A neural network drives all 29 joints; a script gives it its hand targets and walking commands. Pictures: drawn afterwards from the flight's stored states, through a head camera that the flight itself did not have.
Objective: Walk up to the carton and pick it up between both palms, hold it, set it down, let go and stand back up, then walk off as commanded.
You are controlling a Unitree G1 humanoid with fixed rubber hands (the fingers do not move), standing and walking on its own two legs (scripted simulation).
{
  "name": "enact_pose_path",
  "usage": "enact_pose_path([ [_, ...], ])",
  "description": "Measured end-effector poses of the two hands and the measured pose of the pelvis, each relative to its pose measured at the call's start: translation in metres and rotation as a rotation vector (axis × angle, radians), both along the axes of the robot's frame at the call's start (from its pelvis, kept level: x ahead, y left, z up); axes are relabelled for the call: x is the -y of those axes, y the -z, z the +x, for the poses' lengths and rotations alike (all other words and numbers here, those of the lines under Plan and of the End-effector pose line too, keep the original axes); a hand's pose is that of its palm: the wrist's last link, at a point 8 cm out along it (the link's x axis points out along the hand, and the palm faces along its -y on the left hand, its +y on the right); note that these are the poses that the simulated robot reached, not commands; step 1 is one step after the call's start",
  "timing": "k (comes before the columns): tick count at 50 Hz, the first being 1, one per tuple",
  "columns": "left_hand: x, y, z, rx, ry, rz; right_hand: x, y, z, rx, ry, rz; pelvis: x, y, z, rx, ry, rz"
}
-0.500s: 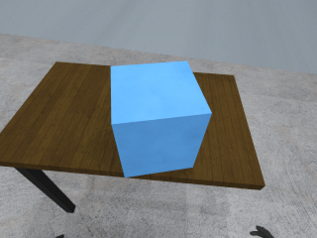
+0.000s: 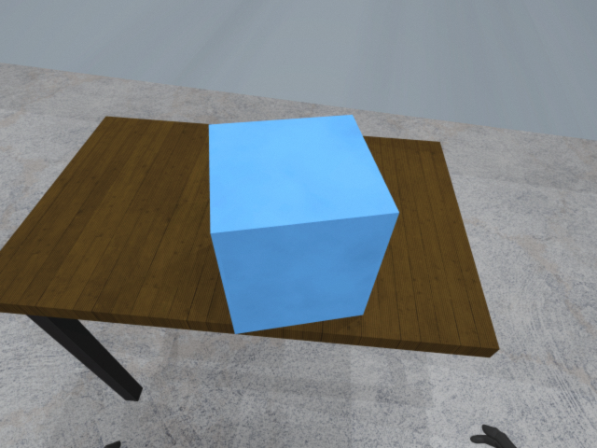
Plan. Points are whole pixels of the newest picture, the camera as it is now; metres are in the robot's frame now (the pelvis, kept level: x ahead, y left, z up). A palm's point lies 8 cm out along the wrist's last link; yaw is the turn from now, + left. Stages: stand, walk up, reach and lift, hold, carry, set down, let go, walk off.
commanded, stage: walk up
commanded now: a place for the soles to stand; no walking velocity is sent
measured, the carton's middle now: (292, 227) +0.42 +0.01 +0.05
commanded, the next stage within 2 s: none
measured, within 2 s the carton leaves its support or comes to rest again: neither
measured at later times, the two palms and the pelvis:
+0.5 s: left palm out of the picture +0.09 +0.27 -0.11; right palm out of the picture +0.10 -0.30 -0.10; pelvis +0.00 +0.00 +0.00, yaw +0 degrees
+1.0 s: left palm out of the picture +0.09 +0.27 -0.11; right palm out of the picture +0.10 -0.29 -0.10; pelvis +0.00 +0.00 +0.00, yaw +0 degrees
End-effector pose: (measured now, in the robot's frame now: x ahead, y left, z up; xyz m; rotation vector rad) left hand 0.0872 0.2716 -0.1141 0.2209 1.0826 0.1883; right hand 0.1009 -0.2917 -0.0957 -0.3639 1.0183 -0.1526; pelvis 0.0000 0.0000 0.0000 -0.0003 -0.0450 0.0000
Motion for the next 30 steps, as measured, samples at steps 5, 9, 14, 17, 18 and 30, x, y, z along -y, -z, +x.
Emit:
enact_pose_path([
  [5, 0.0000, -0.0001, 0.0001, 0.001, 0.000, 0.000, 0.0000, 0.0000, -0.0001, 0.000, 0.000, 0.000, 0.0000, 0.0000, -0.0001, 0.000, 0.000, 0.000],
  [9, 0.0001, 0.0000, -0.0001, 0.000, 0.000, -0.001, 0.0000, 0.0000, -0.0002, 0.000, 0.000, 0.000, 0.0000, 0.0000, -0.0002, 0.000, 0.000, 0.000],
  [14, -0.0002, 0.0001, -0.0003, -0.001, 0.000, -0.001, -0.0001, -0.0001, -0.0001, 0.000, 0.000, 0.000, -0.0002, 0.0000, -0.0001, 0.000, 0.000, 0.000],
  [17, -0.0002, 0.0001, 0.0000, -0.001, 0.001, -0.001, -0.0002, -0.0002, -0.0001, 0.001, 0.000, 0.000, -0.0003, 0.0000, -0.0001, 0.000, 0.000, 0.000],
  [18, 0.0001, 0.0002, 0.0000, -0.001, 0.001, -0.002, 0.0001, -0.0002, -0.0001, 0.001, 0.000, -0.001, -0.0001, 0.0000, -0.0001, 0.000, 0.001, 0.000],
  [30, 0.0026, -0.0001, 0.0016, 0.000, 0.004, -0.002, 0.0029, -0.0001, -0.0003, 0.000, 0.002, -0.001, 0.0022, 0.0000, 0.0003, -0.001, 0.003, 0.000],
])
